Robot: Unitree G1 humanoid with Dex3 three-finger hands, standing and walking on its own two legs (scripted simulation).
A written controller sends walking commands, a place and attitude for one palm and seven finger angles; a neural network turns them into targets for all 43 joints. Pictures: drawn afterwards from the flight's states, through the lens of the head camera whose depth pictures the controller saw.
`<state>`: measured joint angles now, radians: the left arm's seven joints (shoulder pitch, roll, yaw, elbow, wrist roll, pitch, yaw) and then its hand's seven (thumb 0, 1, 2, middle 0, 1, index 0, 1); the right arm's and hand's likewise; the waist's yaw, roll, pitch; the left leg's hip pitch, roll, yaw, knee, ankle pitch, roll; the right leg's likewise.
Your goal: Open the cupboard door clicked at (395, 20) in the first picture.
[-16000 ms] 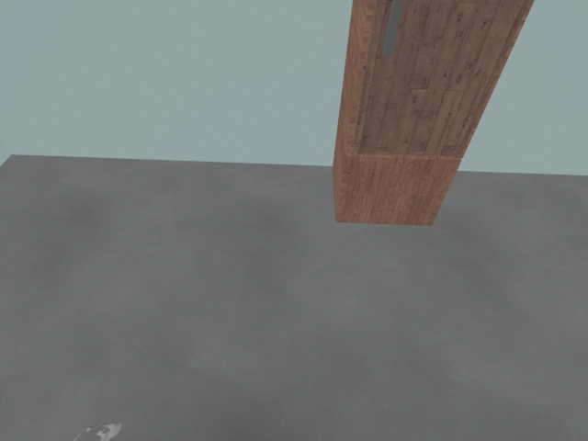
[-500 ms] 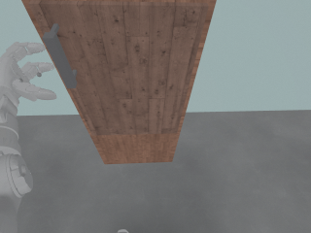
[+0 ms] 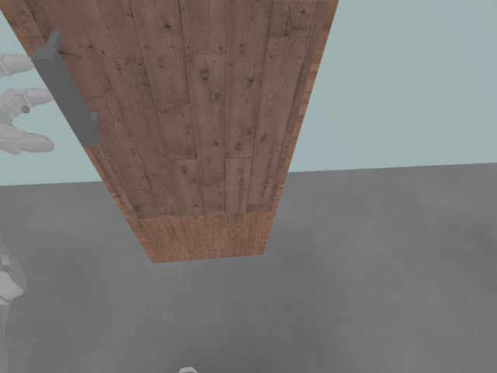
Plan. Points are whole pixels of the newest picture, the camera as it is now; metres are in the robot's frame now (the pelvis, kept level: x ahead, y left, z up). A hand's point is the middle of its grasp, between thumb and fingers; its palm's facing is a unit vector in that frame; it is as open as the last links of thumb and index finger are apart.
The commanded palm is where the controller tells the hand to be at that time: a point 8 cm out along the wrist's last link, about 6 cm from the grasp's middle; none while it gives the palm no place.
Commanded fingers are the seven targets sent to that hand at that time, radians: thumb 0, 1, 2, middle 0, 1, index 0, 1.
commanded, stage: move the hooked fingers beside the handle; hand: left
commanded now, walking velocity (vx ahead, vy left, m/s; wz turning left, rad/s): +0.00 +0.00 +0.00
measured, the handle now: (74, 93) +0.51 +0.24 +0.14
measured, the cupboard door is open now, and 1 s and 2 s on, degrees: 0 0 0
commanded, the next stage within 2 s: slide the fingers in behind the handle in 0.72 s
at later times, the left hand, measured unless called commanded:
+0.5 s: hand (14, 117) +0.46 +0.30 +0.15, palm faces +0.07 -1.00 +0.05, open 14.0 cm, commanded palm +0.44 +0.35 +0.15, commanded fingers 0.00 -0.50 0.30 -0.30 -1.20 -0.30 -1.20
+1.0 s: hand (28, 110) +0.47 +0.29 +0.15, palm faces +0.03 -1.00 +0.03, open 14.0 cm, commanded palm +0.45 +0.33 +0.15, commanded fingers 0.00 -0.50 0.30 -0.30 -1.20 -0.30 -1.20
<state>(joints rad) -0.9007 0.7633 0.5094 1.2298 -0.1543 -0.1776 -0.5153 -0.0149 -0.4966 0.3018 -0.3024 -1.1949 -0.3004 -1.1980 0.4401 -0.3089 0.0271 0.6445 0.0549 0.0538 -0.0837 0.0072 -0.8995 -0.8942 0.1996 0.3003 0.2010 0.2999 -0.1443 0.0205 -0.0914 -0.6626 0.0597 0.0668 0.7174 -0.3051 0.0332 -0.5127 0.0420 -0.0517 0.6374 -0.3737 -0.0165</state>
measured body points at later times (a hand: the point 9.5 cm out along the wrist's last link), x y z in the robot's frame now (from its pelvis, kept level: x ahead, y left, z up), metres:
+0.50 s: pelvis -0.01 +0.01 -0.01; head +0.07 +0.04 +0.44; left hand +0.45 +0.35 +0.15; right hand +0.04 -0.27 -0.10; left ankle +0.02 +0.10 -0.72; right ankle -0.05 -0.11 -0.72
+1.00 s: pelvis -0.01 +0.01 -0.01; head +0.08 +0.04 +0.44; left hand +0.46 +0.34 +0.15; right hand -0.02 -0.27 -0.11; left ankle +0.02 +0.10 -0.72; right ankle -0.05 -0.11 -0.72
